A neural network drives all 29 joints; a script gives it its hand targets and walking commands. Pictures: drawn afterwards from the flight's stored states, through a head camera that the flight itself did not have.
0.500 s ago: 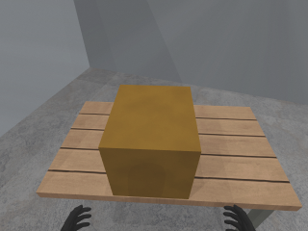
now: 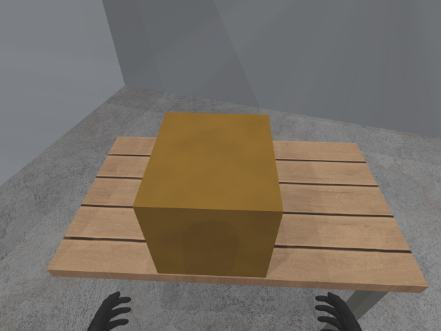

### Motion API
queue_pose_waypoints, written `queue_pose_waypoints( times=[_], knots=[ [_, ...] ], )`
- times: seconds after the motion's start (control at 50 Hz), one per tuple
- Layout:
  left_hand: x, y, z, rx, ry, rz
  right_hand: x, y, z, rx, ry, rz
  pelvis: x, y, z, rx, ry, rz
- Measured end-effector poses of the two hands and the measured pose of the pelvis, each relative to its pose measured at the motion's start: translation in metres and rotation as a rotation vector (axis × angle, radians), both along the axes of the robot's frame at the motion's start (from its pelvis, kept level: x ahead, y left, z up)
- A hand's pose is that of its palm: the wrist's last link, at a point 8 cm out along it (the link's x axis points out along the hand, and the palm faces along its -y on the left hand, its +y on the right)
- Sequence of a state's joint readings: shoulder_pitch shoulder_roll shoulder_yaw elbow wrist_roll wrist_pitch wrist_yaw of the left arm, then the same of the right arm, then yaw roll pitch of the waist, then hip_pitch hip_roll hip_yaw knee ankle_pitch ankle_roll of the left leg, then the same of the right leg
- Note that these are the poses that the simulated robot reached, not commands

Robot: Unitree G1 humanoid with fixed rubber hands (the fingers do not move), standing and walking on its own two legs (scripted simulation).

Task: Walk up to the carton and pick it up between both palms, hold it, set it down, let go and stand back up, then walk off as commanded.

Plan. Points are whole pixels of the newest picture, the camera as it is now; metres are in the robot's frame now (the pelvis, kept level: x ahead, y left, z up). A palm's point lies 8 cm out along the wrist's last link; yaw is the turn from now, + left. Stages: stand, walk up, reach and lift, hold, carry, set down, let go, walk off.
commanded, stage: let go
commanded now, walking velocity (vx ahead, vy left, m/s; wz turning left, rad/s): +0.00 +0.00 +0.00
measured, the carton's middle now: (214, 192) +0.45 +0.04 -0.01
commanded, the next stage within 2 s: stand in 0.52 s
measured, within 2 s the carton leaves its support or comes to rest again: neither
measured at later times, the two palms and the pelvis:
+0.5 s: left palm out of the picture +0.17 +0.23 -0.08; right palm out of the picture +0.16 -0.23 -0.08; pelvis +0.01 +0.00 +0.00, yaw +0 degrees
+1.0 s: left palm out of the picture +0.09 +0.32 -0.09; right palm out of the picture +0.11 -0.27 -0.10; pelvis +0.00 +0.02 +0.00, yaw +1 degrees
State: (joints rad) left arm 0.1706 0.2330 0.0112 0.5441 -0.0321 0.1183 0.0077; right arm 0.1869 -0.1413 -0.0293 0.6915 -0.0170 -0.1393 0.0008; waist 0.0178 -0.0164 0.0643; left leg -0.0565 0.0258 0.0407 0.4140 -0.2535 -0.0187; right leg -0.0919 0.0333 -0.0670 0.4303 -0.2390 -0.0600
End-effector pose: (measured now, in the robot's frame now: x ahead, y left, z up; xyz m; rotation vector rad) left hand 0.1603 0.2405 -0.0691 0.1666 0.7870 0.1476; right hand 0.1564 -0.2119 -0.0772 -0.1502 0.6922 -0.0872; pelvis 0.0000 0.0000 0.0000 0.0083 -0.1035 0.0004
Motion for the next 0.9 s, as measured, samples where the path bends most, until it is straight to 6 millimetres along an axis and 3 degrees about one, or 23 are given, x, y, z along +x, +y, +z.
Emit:
queue_pose_waypoints(
  times=[0.38,0.56,0.76,0.9],
  knots=[
    [0.010,-0.012,-0.006,-0.009,0.011,-0.009,0.009,-0.014,0.000,-0.027,0.011,0.015,0.009,-0.003,0.000,-0.004,0.025,-0.001],
    [0.007,-0.013,-0.008,-0.005,0.009,-0.037,-0.001,-0.015,0.000,-0.052,0.025,0.013,0.007,0.000,0.000,-0.010,0.030,-0.006],
    [-0.037,0.057,-0.015,0.138,0.114,0.013,-0.035,-0.061,-0.015,-0.183,0.237,-0.021,0.003,0.007,-0.002,-0.014,0.050,0.015],
    [-0.060,0.077,-0.018,0.166,0.197,0.037,-0.043,-0.066,-0.021,-0.189,0.295,-0.023,0.002,0.013,0.000,-0.015,0.043,0.018]
  ],
)
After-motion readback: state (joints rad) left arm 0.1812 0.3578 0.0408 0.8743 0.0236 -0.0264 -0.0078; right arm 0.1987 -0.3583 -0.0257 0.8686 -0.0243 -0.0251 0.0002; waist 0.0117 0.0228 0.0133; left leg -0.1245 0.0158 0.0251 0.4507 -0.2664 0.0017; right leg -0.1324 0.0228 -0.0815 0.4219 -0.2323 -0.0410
